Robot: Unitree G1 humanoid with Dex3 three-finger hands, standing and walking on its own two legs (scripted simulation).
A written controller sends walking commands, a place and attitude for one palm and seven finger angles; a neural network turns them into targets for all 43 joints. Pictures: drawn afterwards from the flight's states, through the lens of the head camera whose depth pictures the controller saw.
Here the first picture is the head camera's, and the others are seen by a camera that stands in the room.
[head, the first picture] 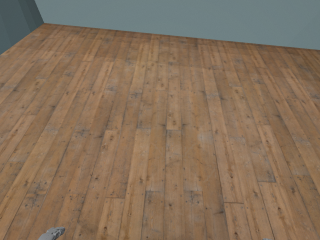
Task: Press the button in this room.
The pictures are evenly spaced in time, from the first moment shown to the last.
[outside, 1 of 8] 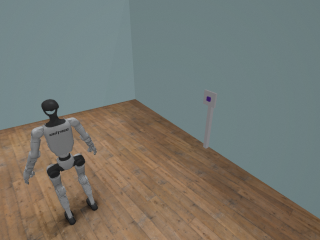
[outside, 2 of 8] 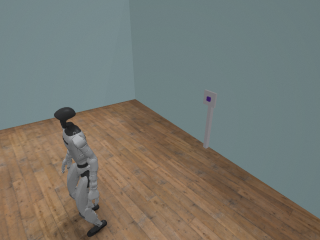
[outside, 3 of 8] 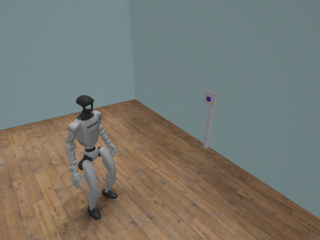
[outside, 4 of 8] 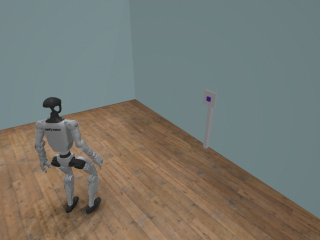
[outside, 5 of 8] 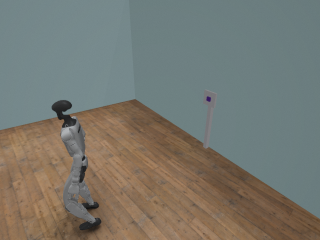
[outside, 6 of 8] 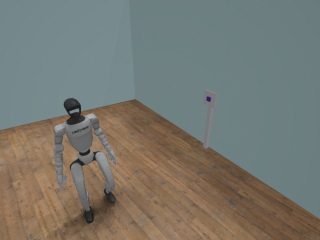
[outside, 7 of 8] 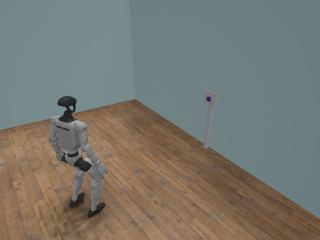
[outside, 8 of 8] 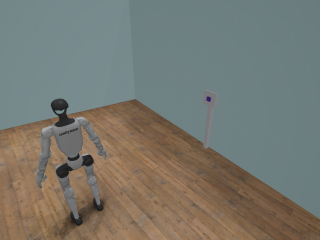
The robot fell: no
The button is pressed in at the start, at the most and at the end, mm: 0 0 0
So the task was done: no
